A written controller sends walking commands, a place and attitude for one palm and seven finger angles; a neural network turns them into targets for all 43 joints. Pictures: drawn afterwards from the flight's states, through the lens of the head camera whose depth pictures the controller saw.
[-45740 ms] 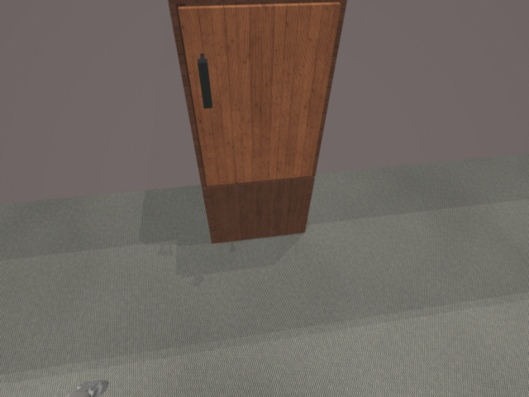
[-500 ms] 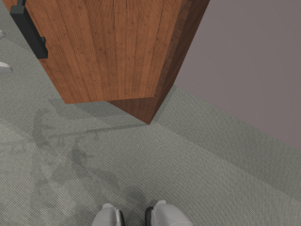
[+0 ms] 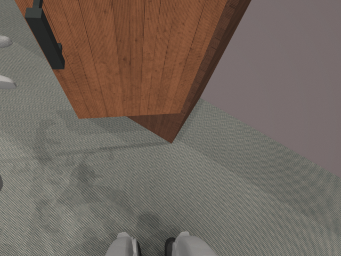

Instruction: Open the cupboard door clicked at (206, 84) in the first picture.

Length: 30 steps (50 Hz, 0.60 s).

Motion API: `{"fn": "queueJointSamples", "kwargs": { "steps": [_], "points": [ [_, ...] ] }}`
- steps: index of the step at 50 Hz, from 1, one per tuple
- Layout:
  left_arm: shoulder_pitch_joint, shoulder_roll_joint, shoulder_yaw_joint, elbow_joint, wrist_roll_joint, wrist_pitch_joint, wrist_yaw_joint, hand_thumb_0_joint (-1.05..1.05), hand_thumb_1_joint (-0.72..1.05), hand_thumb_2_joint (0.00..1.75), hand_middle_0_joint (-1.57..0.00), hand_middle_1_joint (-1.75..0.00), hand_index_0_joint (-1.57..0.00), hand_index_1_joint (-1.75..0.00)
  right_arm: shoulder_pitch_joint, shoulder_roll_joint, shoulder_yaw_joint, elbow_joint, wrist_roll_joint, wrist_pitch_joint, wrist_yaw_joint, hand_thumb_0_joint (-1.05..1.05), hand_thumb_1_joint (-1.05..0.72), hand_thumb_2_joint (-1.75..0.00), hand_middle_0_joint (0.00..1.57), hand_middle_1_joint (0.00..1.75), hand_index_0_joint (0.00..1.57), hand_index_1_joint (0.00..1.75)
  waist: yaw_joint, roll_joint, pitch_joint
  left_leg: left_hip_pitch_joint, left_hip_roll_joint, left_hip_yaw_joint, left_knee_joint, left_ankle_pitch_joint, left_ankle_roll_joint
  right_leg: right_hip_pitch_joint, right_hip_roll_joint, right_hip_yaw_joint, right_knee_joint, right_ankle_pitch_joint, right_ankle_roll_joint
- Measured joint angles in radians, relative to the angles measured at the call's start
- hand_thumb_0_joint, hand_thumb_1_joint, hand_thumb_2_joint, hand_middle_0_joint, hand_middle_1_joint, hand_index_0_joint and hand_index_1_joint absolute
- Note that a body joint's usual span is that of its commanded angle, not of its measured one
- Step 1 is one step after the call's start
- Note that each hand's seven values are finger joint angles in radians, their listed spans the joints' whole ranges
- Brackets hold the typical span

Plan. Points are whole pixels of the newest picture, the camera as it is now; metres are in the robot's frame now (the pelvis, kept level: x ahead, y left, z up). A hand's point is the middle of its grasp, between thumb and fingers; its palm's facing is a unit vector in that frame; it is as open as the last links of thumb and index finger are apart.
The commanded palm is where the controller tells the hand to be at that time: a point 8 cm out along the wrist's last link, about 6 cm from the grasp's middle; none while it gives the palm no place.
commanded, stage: move the hooked fingers beside the handle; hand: left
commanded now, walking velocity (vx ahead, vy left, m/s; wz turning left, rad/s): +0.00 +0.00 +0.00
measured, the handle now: (49, 34) +0.56 +0.21 +0.10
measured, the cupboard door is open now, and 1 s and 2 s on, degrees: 38 38 38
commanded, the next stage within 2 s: slide the fingers in behind the handle in 0.30 s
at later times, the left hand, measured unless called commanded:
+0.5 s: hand out of the picture +0.50 +0.29 +0.10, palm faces +0.06 -1.00 +0.00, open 14.0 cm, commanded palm +0.49 +0.32 +0.10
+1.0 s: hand (22, 55) +0.50 +0.25 +0.10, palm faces +0.04 -1.00 +0.00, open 14.0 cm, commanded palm +0.48 +0.29 +0.10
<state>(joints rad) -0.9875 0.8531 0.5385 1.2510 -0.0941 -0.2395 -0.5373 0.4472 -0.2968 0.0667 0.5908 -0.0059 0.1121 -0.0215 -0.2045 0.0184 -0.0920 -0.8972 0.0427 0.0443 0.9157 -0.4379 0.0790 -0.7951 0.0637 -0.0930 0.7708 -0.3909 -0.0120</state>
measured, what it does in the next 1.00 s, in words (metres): stands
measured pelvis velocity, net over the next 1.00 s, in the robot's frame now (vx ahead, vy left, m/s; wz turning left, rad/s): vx -0.01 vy -0.01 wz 0.01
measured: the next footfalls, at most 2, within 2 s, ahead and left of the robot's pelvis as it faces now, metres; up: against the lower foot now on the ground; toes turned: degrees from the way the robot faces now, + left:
none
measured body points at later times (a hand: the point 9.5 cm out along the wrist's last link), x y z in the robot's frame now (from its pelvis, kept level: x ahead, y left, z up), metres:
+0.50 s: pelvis -0.02 +0.00 +0.00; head +0.13 +0.04 +0.42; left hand +0.49 +0.35 +0.10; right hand -0.05 -0.27 -0.09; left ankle -0.01 +0.06 -0.69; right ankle -0.03 -0.12 -0.69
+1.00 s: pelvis -0.01 -0.01 +0.00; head +0.12 +0.02 +0.43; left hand +0.49 +0.30 +0.11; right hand -0.04 -0.28 -0.10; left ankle -0.01 +0.06 -0.69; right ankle -0.03 -0.12 -0.69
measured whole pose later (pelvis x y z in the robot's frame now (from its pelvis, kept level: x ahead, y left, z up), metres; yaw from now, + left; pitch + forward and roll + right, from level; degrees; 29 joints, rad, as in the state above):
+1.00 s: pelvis -0.01 -0.01 +0.00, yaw +1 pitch +22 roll -5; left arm -0.99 0.74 0.47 1.25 -0.09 -0.27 -0.40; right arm 0.46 -0.29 0.07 0.61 0.00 0.10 -0.01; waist -0.21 0.03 -0.10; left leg -0.88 0.04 0.04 0.92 -0.43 0.07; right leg -0.79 0.07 -0.08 0.80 -0.39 -0.02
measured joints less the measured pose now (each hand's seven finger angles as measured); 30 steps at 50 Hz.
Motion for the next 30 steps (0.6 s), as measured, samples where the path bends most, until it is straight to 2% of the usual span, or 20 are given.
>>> {"fn": "queueJointSamples", "kwargs": {
  "steps": [6,12,16,24,30],
  "points": [
    [0.015,-0.059,-0.028,-0.01,-0.009,-0.011,0.035,-0.02,-0.5,0.3,-0.29,-1.2,-0.29,-1.2,-0.012,0.007,-0.001,-0.004,-0.004,0.002,0.006,0.0,-0.9,-0.9,0.2,0.3,0.21,0.3,0.01,0.005,-0.003,0.019,-0.012,-0.003,-0.005,0.002,0.006,0.021,-0.006,0.007,-0.002,-0.002,0.007],
    [-0.013,-0.068,-0.04,0.009,0.01,-0.028,0.074,-0.02,-0.5,0.3,-0.3,-1.2,-0.29,-1.2,-0.027,0.012,0.003,-0.002,-0.006,-0.007,0.004,0.0,-0.9,-0.9,0.2,0.3,0.21,0.3,0.003,0.003,0.004,0.008,-0.016,-0.008,0.009,0.005,0.006,0.011,-0.01,0.003,0.014,-0.005,0.009],
    [-0.016,-0.057,-0.025,0.018,0.013,-0.04,0.076,-0.02,-0.5,0.3,-0.3,-1.2,-0.29,-1.2,-0.027,0.012,0.005,0.005,-0.006,-0.011,0.002,0.0,-0.9,-0.9,0.2,0.3,0.21,0.3,-0.002,0.003,0.005,0.004,-0.013,-0.005,0.013,0.007,0.006,0.005,-0.008,0.006,0.021,-0.002,0.008],
    [-0.062,-0.009,-0.042,0.079,0.018,-0.03,0.068,-0.02,-0.5,0.3,-0.3,-1.2,-0.29,-1.2,-0.009,-0.001,0.017,0.014,0.003,-0.015,-0.01,0.0,-0.9,-0.9,0.2,0.3,0.21,0.3,-0.015,0.002,0.019,-0.018,-0.01,-0.011,0.029,0.015,0.003,-0.019,-0.006,-0.001,0.041,0.001,0.002],
    [-0.071,-0.032,-0.063,0.051,0.003,-0.046,0.067,-0.02,-0.5,0.3,-0.29,-1.2,-0.29,-1.2,0.011,-0.006,0.01,0.034,-0.001,-0.018,-0.01,0.0,-0.9,-0.9,0.2,0.3,0.21,0.3,-0.014,0.003,0.019,-0.032,-0.009,-0.016,0.032,0.02,-0.002,-0.031,-0.005,-0.006,0.046,0.004,-0.002]
  ]
}}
